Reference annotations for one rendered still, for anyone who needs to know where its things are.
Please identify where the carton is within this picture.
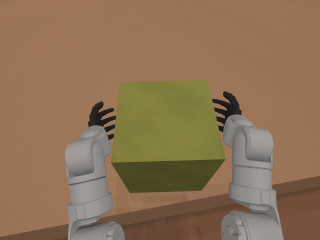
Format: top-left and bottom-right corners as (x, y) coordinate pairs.
(111, 80), (226, 193)

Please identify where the robot left upper arm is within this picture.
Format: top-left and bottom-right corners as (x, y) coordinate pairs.
(71, 221), (125, 240)

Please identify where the robot left forearm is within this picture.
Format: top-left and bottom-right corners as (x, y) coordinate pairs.
(64, 125), (114, 240)

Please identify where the robot right upper arm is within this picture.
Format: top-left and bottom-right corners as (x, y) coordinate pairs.
(221, 210), (283, 240)

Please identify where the robot right forearm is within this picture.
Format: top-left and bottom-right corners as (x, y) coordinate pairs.
(222, 114), (284, 239)

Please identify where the robot left hand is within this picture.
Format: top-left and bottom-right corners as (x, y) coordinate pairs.
(88, 101), (116, 140)

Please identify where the robot right hand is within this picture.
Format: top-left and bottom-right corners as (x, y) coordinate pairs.
(212, 91), (242, 132)

